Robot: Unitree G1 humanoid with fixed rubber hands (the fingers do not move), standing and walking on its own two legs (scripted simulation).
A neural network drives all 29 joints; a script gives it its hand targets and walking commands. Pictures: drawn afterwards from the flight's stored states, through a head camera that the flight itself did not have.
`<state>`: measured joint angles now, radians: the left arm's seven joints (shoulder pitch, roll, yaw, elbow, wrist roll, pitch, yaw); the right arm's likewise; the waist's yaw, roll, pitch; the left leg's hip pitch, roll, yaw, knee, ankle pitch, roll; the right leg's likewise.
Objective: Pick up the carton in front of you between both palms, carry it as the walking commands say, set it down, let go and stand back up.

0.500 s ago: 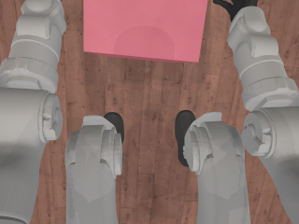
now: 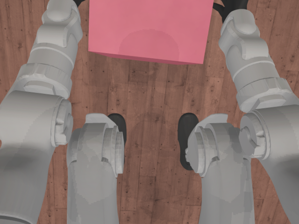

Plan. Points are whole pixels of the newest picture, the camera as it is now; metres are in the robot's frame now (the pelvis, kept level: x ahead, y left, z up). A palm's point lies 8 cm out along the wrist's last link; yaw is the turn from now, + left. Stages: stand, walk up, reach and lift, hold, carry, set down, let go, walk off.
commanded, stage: reach and lift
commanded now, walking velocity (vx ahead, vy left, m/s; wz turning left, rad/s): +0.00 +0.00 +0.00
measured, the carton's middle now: (149, 16) +0.53 +0.03 -0.25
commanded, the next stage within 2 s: none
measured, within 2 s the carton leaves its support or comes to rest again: leaves its support in 0.32 s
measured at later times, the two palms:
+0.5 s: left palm out of the picture +0.53 +0.18 -0.13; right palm (240, 4) +0.52 -0.12 -0.12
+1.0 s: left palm out of the picture +0.48 +0.18 +0.06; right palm out of the picture +0.50 -0.12 +0.07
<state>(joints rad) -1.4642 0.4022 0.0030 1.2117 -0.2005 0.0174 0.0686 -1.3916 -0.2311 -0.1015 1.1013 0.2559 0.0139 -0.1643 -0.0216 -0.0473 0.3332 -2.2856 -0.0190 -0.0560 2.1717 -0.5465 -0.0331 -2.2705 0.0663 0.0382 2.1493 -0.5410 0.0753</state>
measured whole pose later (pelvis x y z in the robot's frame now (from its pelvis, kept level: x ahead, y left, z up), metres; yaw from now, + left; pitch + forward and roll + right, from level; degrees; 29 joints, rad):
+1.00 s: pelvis +0.01 -0.01 +0.13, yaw +2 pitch +44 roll -1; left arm -1.00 0.04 0.41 0.75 0.21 0.32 0.03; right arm -0.97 0.05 -0.49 0.66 -0.17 0.31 -0.09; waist 0.01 -0.03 -0.19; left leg -2.00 -0.09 -0.10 1.72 -0.48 -0.07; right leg -1.98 0.13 0.10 1.72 -0.49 0.08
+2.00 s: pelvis +0.11 +0.00 +0.39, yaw +4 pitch +8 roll +0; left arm -0.22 -0.13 0.24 0.46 0.17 0.41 0.05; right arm -0.23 0.14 -0.25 0.45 -0.17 0.40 -0.06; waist 0.00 -0.01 -0.16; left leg -0.47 -0.06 -0.15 0.63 -0.30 -0.02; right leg -0.46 0.06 0.15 0.63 -0.31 0.02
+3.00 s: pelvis +0.12 +0.00 +0.41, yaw +3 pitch -4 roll +0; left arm -0.21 -0.14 0.19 0.28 0.25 0.69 0.01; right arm -0.23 0.14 -0.22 0.27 -0.26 0.67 0.00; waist 0.00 -0.01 -0.01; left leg -0.10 -0.04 -0.14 0.37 -0.20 -0.01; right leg -0.09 0.04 0.15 0.37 -0.21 0.01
